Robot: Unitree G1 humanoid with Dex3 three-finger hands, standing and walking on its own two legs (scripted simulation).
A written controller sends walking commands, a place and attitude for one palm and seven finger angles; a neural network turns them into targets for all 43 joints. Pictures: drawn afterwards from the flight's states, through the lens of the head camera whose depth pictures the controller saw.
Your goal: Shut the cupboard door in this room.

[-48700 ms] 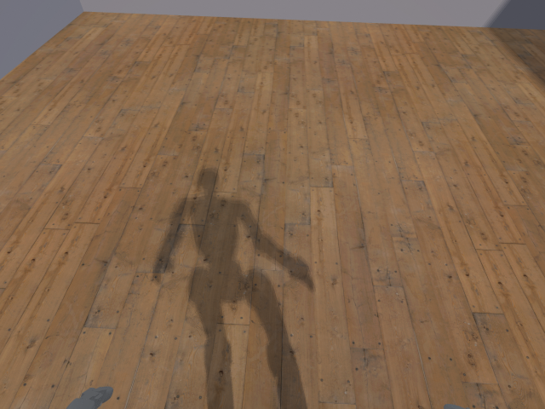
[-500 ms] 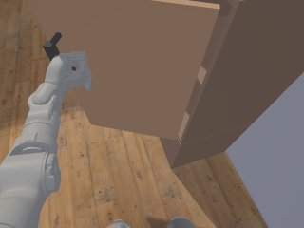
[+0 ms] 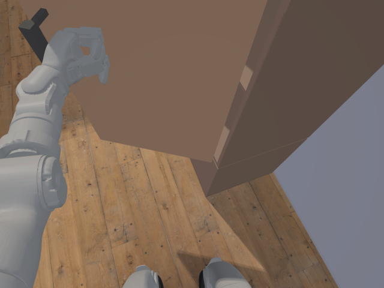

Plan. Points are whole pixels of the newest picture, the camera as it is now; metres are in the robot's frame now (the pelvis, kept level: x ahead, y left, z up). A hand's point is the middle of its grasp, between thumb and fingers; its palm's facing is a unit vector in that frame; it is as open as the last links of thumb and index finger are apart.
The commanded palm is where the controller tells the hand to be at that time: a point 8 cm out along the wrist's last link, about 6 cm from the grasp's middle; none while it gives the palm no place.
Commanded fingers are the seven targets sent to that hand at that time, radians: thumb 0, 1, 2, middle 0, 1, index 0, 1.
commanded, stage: push the door shut along its arc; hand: left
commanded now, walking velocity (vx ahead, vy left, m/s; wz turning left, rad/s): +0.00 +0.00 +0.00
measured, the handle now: (52, 49) +0.57 +0.20 +0.12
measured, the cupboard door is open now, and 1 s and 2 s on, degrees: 58 45 45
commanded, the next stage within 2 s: pull the fist back off the door in 0.24 s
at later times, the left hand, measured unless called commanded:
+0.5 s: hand (116, 43) +0.58 +0.08 +0.12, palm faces -0.03 -0.99 +0.11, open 3.1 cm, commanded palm +0.55 +0.11 +0.12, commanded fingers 0.00 0.90 0.90 -1.30 -1.50 -1.30 -1.50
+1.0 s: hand (116, 75) +0.51 +0.09 +0.11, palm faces +0.03 -1.00 -0.02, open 3.1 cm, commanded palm +0.47 +0.13 +0.12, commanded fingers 0.00 0.90 0.90 -1.30 -1.50 -1.30 -1.50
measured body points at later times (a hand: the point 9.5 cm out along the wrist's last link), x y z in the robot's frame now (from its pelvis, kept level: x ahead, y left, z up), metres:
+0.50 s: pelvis +0.01 +0.00 -0.01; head +0.15 +0.01 +0.41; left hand +0.58 +0.14 +0.12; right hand -0.03 -0.26 -0.12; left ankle +0.01 +0.11 -0.69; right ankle +0.00 -0.12 -0.69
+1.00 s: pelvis +0.02 -0.02 +0.01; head +0.10 -0.03 +0.46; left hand +0.50 +0.14 +0.12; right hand +0.02 -0.28 -0.11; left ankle +0.01 +0.11 -0.69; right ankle +0.00 -0.12 -0.69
